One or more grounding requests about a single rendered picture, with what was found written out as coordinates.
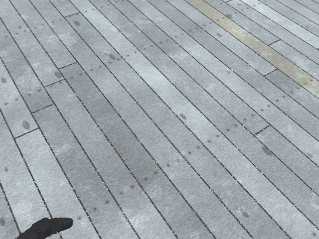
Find left robot hand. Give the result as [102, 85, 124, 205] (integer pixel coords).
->
[15, 217, 74, 239]

